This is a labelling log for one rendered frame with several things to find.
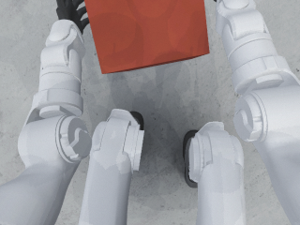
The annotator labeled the left robot forearm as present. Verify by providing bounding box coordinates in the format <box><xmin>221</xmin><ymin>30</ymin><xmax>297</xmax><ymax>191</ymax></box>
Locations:
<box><xmin>18</xmin><ymin>19</ymin><xmax>86</xmax><ymax>154</ymax></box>

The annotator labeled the robot left shin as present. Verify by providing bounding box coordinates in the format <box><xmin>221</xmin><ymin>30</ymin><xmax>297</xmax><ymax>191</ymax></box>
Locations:
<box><xmin>89</xmin><ymin>109</ymin><xmax>138</xmax><ymax>157</ymax></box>

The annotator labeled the robot right upper arm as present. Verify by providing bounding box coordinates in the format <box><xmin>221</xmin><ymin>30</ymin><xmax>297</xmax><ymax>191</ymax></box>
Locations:
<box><xmin>232</xmin><ymin>84</ymin><xmax>300</xmax><ymax>225</ymax></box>

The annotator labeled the right robot forearm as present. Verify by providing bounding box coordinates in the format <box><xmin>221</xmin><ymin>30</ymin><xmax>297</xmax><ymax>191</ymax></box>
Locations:
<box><xmin>215</xmin><ymin>0</ymin><xmax>300</xmax><ymax>96</ymax></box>

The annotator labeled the carton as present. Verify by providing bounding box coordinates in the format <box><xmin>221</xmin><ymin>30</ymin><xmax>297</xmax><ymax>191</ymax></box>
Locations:
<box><xmin>84</xmin><ymin>0</ymin><xmax>210</xmax><ymax>74</ymax></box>

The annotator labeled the left robot hand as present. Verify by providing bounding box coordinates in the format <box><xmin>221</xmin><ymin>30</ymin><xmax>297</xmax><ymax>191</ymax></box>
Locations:
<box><xmin>56</xmin><ymin>0</ymin><xmax>90</xmax><ymax>34</ymax></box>

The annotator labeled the robot left upper arm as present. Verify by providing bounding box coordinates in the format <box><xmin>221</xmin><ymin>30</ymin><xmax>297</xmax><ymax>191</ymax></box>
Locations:
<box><xmin>0</xmin><ymin>114</ymin><xmax>93</xmax><ymax>225</ymax></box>

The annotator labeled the right robot foot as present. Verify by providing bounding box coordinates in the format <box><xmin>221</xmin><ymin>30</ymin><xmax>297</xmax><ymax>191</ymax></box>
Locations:
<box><xmin>183</xmin><ymin>129</ymin><xmax>199</xmax><ymax>188</ymax></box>

